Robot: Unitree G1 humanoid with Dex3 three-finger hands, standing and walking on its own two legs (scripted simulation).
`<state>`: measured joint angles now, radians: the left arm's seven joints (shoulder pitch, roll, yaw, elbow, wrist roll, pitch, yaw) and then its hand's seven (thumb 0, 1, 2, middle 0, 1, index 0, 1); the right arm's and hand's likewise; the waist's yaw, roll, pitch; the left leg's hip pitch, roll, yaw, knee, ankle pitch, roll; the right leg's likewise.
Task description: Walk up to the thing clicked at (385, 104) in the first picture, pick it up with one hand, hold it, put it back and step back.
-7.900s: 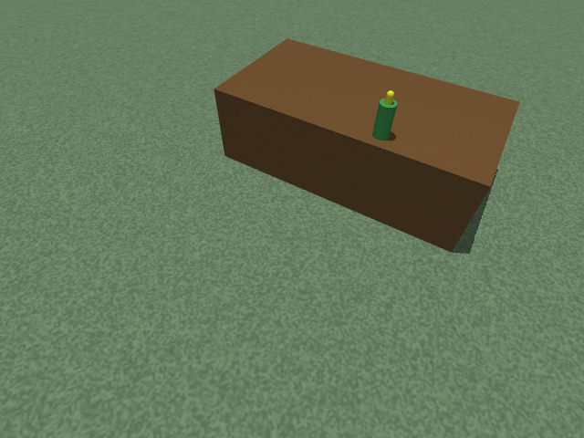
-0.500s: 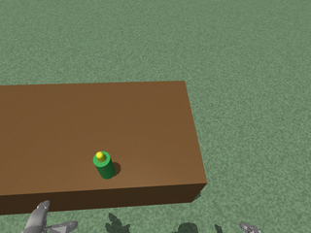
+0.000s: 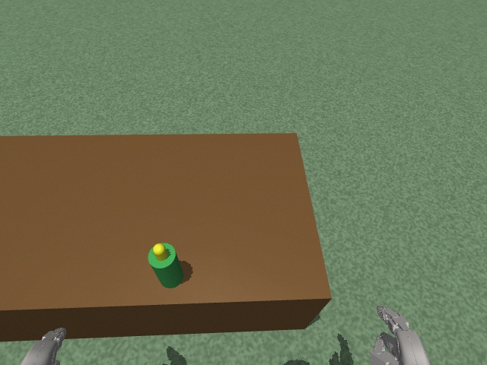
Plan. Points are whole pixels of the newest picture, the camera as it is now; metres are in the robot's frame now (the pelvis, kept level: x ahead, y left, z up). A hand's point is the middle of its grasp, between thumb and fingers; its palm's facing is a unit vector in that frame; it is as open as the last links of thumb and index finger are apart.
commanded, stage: go down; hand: left
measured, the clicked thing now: (165, 263) +0.39 +0.19 -0.27
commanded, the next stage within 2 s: none
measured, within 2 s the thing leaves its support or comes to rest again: neither
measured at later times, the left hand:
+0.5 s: hand out of the picture +0.14 +0.28 -0.11, palm faces +0.04 -0.95 -0.32, open 17.5 cm
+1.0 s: hand (53, 351) +0.17 +0.31 -0.08, palm faces +0.11 -0.94 -0.31, open 17.5 cm
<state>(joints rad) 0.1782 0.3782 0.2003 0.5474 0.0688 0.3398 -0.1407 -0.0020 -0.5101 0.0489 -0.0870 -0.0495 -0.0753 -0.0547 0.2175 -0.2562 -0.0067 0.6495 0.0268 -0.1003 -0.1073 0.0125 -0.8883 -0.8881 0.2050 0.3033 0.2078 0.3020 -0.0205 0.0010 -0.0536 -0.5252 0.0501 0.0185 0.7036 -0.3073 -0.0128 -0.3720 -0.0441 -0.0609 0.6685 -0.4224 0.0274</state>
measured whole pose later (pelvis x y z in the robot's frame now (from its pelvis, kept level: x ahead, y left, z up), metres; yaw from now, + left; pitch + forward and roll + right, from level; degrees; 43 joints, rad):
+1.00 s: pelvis -0.02 +0.00 -0.03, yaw +1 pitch +10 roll -3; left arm 0.22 0.48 0.29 0.22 -0.04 0.47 -0.20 -0.01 -0.55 0.03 -0.09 -0.02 -0.07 -0.03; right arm 0.26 -0.24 0.04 0.62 0.03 -0.24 -0.22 0.02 -0.89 -0.89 0.21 0.30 0.21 0.30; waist -0.03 0.03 -0.13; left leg -0.76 0.06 -0.03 0.98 -0.40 -0.01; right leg -0.57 -0.03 -0.09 0.92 -0.52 0.03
